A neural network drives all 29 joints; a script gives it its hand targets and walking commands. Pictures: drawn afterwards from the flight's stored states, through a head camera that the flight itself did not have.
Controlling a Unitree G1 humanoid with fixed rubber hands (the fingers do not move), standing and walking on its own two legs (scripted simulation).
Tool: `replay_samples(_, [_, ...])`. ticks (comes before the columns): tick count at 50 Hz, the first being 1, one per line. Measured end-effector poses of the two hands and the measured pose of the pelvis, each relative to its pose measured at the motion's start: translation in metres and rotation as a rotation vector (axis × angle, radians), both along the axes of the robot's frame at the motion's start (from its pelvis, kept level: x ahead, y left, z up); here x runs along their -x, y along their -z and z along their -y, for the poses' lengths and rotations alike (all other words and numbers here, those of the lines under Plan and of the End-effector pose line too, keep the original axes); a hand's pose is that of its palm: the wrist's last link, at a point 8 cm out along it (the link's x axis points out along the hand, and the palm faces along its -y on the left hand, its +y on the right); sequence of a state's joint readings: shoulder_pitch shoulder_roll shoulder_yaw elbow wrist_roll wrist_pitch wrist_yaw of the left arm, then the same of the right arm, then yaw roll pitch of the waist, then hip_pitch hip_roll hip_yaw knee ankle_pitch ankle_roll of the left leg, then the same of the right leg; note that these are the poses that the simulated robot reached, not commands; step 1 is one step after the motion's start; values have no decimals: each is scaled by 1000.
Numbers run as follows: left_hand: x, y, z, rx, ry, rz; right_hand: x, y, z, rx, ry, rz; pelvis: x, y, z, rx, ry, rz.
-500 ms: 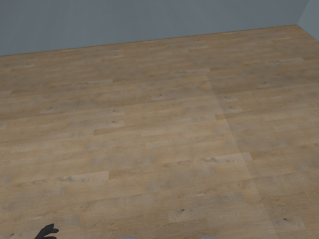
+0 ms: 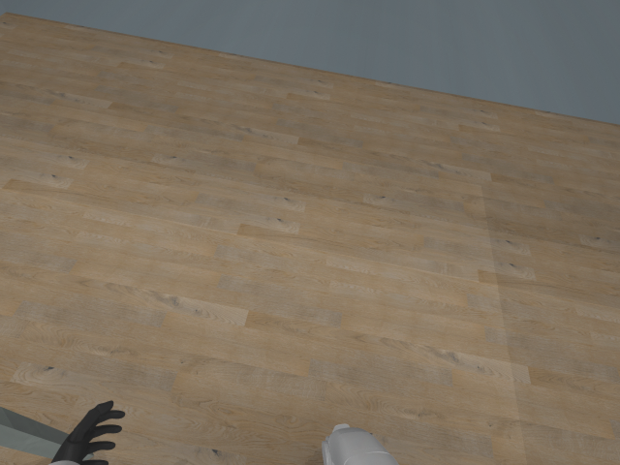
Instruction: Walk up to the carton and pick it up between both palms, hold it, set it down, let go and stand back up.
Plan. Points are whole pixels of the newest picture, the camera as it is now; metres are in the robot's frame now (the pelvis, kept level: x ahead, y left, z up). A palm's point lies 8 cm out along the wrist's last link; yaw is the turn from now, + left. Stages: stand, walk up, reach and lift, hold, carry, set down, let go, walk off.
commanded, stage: walk up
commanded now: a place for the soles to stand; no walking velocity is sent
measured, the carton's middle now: out of the picture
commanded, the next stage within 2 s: none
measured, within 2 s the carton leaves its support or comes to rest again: neither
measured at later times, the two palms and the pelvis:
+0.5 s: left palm out of the picture +0.04 +0.23 -0.06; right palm (520, 367) +0.25 -0.36 -0.11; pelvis +0.04 -0.11 -0.01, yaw +26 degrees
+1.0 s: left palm out of the picture -0.18 +0.14 -0.09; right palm (424, 291) +0.37 -0.21 -0.06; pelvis +0.03 -0.13 -0.01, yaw +56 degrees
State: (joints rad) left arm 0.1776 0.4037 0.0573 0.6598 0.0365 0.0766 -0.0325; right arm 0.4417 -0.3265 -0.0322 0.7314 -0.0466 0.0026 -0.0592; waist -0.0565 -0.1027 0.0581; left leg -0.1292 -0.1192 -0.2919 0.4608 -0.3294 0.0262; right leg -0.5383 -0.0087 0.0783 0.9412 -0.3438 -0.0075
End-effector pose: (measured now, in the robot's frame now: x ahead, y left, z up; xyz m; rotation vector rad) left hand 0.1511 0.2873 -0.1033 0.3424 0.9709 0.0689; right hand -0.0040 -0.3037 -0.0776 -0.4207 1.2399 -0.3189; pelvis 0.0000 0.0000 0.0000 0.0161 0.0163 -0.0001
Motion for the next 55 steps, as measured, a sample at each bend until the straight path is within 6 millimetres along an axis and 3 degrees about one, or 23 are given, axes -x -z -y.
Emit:
replay_samples(6, [-25, -22, 10, -57, -81, 118, -76, 12, 40, 0, -136, 53, -26, 10, 34, -16, -101, 0])
replay_samples(9, [-26, -32, 18, -111, -120, 161, -120, 27, 62, -12, -201, 75, -38, 18, 53, -6, -138, 11])
replay_samples(16, [26, -59, 40, -148, -263, 136, -208, 21, 70, -54, -409, 116, -44, 1, 83, -21, -271, 60])
replay_samples(22, [84, -53, 55, -174, -383, 89, -243, 28, 69, -102, -523, 63, -44, 4, 104, -10, -396, 72])
replay_samples(30, [173, -24, 75, -141, -598, 52, -283, 24, 28, -125, -725, 46, -34, 12, 122, -1, -578, 80])
replay_samples(35, [236, 3, 87, -99, -724, 17, -314, 10, -14, -106, -866, 128, -21, 22, 121, 10, -692, 69])
replay_samples(39, [279, 16, 100, -48, -814, -37, -327, -5, -41, -96, -942, 202, -15, 23, 117, -17, -761, 59])
replay_samples(47, [323, -8, 133, -58, -965, -39, -353, -21, -73, -83, -1077, 200, -25, 6, 121, 4, -927, 50])
replay_samples(55, [332, -28, 174, -160, -1095, -40, -399, 3, -124, -210, -1214, 232, -51, 16, 138, 4, -1053, 53])
